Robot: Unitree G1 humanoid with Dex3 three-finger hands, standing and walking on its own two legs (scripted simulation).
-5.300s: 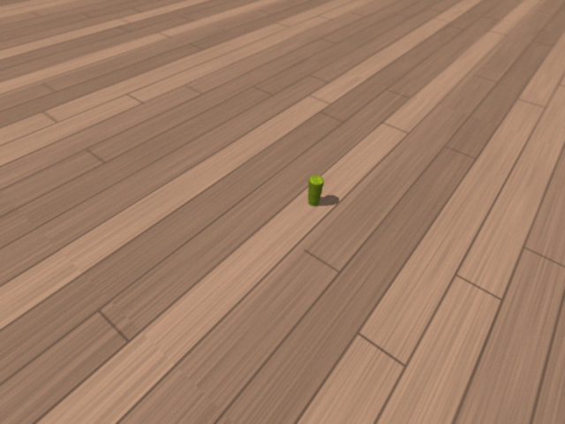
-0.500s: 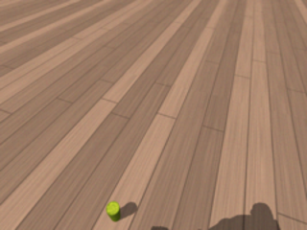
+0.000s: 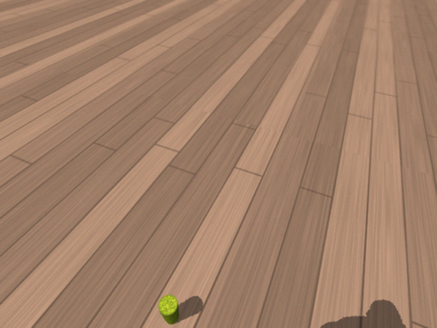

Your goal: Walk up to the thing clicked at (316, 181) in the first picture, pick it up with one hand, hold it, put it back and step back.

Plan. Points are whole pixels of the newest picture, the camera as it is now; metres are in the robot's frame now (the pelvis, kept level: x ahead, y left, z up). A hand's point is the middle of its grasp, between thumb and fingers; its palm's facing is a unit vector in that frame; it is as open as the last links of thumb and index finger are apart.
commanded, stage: walk up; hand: left
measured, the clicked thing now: (170, 311) +0.39 +0.20 -0.70
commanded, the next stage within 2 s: none
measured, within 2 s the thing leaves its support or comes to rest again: neither
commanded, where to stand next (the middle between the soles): +0.05 -0.01 m, yaw +0 degrees
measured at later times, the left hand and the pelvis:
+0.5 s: hand out of the picture +0.17 +0.29 -0.17, palm faces -0.05 -0.93 -0.36, open 7.4 cm; pelvis +0.07 +0.02 -0.01, yaw -1 degrees
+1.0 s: hand out of the picture +0.13 +0.24 -0.17, palm faces +0.04 -0.95 -0.30, open 7.4 cm; pelvis +0.01 -0.01 -0.02, yaw +3 degrees
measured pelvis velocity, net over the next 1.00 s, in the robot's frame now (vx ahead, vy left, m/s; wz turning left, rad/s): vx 0.01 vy -0.01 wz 0.05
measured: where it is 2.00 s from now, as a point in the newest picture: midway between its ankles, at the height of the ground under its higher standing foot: outside the picture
